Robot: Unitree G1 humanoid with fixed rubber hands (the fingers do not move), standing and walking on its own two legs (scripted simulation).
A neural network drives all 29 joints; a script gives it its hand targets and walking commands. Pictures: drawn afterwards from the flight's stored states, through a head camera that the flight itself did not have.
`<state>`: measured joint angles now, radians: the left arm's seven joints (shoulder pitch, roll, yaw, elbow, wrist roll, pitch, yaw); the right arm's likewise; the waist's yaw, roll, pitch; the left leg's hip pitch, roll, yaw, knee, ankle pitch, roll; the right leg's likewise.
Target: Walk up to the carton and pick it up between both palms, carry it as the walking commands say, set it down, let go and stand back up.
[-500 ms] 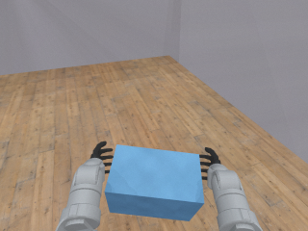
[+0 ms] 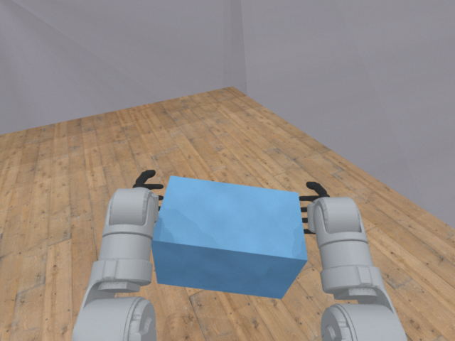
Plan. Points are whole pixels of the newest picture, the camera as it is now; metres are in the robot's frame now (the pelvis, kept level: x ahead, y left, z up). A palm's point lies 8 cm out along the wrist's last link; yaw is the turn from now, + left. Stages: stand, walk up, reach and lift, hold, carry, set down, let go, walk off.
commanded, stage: carry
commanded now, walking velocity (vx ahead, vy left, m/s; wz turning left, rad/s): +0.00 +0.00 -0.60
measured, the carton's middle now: (227, 238) +0.33 +0.01 +0.05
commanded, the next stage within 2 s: none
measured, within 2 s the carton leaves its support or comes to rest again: neither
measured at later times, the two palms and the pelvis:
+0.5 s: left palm (190, 198) +0.39 +0.08 +0.11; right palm (360, 236) +0.30 -0.23 +0.08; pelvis -0.02 +0.01 +0.00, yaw -12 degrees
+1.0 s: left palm (213, 207) +0.40 +0.04 +0.07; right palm (381, 264) +0.25 -0.25 +0.07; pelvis -0.03 +0.05 -0.01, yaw -24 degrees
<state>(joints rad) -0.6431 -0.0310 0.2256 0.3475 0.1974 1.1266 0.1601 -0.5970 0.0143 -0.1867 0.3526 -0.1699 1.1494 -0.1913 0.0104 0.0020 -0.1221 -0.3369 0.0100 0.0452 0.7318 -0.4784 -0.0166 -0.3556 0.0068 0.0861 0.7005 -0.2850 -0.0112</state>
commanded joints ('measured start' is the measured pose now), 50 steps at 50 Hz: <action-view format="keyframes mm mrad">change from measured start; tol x32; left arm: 1 -1018 -1027 -451 -206 -457 -21 -193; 50 -914 -1057 -579 -587 -526 -28 -149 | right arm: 1 -1204 1047 494 -340 435 -47 173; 50 -1050 1089 542 -591 530 -74 191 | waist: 1 14 -282 -378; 7 -11 280 -468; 16 7 -385 -385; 25 16 -262 -605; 29 1 342 -665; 38 11 -342 -678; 50 -16 254 -724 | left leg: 1 -108 -27 -3 51 22 -12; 6 504 329 -281 -337 146 91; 11 227 318 -20 -106 635 79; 16 -268 27 50 218 -227 -88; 25 88 6 11 -123 30 -42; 30 695 516 -193 -89 1220 189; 35 397 330 53 105 999 5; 39 -245 -10 7 280 -238 -97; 47 132 26 -1 -108 23 -43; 50 685 441 -255 -188 830 106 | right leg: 1 79 -196 342 -258 294 -91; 8 -343 -2 -92 304 -287 39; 15 242 -262 429 -228 612 -77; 26 158 -88 182 -81 662 -17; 30 -396 7 -88 266 -312 10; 35 17 -10 -47 -205 142 -28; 38 586 -296 458 -39 1569 -147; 47 285 -153 292 -115 863 -79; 50 -246 41 -29 137 22 38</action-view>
